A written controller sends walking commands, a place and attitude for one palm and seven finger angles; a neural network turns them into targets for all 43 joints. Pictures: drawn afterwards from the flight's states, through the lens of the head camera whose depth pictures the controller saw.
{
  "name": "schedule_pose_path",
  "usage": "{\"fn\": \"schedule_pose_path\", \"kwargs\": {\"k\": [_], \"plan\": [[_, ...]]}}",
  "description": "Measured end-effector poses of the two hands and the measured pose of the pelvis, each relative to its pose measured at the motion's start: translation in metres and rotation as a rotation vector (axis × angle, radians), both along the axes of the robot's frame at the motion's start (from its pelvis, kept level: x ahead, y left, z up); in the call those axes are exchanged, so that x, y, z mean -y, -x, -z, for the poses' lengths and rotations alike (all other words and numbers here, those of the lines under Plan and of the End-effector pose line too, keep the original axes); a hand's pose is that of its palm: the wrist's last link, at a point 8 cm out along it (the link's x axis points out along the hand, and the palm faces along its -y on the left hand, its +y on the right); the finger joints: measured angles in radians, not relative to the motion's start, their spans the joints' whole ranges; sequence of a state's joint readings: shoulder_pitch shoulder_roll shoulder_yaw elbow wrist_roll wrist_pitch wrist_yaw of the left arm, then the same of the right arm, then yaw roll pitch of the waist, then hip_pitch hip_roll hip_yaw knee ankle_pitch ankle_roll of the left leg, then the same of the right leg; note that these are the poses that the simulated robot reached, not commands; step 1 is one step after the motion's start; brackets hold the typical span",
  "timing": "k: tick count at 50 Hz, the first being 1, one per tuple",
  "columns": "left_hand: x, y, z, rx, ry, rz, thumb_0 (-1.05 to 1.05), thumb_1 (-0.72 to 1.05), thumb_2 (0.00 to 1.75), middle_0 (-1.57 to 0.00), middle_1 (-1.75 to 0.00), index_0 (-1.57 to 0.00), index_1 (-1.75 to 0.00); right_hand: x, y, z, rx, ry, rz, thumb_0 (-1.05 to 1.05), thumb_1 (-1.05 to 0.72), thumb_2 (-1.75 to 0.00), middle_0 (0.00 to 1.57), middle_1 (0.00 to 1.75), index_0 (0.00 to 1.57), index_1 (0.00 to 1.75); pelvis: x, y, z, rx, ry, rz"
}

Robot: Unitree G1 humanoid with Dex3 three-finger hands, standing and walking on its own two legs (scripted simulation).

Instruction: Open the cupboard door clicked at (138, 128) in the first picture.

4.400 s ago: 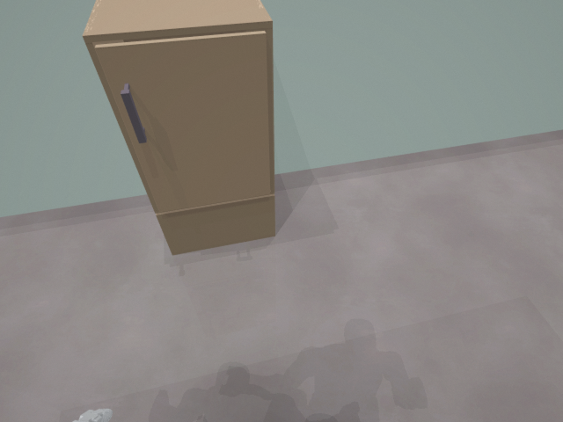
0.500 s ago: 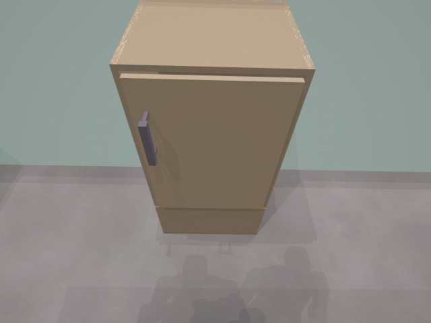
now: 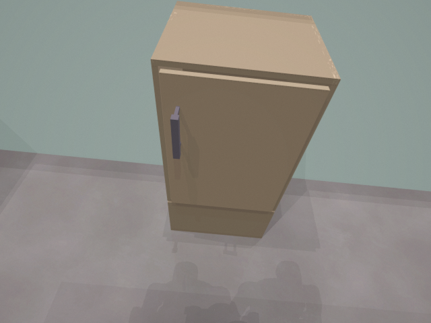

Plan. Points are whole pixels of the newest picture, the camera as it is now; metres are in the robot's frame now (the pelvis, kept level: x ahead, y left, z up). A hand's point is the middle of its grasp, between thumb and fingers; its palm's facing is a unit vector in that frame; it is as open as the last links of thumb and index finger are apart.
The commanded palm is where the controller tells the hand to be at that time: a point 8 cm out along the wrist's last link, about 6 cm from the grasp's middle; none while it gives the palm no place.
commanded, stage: come to a stop and stand still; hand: left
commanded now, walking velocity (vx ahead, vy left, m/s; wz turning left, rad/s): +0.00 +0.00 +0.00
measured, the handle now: (177, 133) +0.59 +0.15 -0.04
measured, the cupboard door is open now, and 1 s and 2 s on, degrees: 0 0 0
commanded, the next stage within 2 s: look again from close up in 0.54 s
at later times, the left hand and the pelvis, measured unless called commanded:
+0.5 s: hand out of the picture -0.03 +0.14 -0.17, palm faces +0.00 -0.99 -0.16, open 7.3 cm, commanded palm none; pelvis -0.02 -0.01 +0.01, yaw -1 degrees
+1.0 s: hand out of the picture +0.00 +0.18 -0.17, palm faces +0.01 -0.97 -0.22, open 7.4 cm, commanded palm none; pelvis -0.01 +0.01 +0.00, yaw -1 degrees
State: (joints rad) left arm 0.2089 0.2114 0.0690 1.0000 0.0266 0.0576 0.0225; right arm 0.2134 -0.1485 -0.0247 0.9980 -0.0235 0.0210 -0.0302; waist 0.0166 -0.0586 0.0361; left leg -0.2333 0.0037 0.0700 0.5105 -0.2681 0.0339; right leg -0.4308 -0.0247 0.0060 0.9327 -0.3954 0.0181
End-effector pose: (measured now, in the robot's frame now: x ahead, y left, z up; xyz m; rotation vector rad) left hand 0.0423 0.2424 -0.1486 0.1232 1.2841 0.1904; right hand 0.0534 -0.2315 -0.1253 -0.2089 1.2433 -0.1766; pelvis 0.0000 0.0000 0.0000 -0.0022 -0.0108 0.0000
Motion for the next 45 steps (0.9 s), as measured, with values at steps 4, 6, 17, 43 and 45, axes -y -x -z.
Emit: {"fn": "schedule_pose_path", "kwargs": {"k": [4,6,17,43,45], "plan": [[0.0,0.032,-0.005,-0.085,-0.015,0.002,0.01,0.91,0.9,-0.19,-0.3,-0.2,-0.3,-0.005,0.011,0.006,-0.02,-0.028,0.02,0.0,-0.92,-0.9,0.2,0.3,0.2,0.3,-0.001,0.002,-0.002,-0.007,-0.013,0.01],[0.003,0.046,-0.005,-0.117,-0.025,0.007,0.01,0.91,0.9,-0.19,-0.3,-0.2,-0.3,-0.005,0.018,0.013,-0.029,-0.047,0.034,0.0,-0.92,-0.9,0.2,0.3,0.2,0.3,0.001,0.003,0.0,-0.009,-0.029,0.017],[0.035,0.077,-0.011,-0.159,0.014,0.033,0.01,0.91,0.9,-0.19,-0.3,-0.2,-0.3,-0.003,0.071,0.018,-0.126,-0.086,0.077,0.0,-0.92,-0.9,0.2,0.3,0.2,0.3,0.007,0.016,-0.007,0.023,-0.012,0.024],[0.023,0.063,-0.006,-0.085,-0.011,0.058,0.01,0.91,0.9,-0.2,-0.3,-0.2,-0.3,-0.029,0.097,0.03,-0.139,-0.131,0.063,0.0,-0.91,-0.9,0.2,0.3,0.2,0.3,-0.002,0.021,0.003,0.005,0.001,0.008],[0.019,0.058,-0.008,-0.072,-0.018,0.055,0.01,0.91,0.9,-0.2,-0.3,-0.2,-0.3,-0.029,0.088,0.03,-0.127,-0.127,0.05,0.01,-0.91,-0.9,0.2,0.3,0.2,0.3,-0.004,0.018,0.003,0.005,-0.003,0.009]]}}
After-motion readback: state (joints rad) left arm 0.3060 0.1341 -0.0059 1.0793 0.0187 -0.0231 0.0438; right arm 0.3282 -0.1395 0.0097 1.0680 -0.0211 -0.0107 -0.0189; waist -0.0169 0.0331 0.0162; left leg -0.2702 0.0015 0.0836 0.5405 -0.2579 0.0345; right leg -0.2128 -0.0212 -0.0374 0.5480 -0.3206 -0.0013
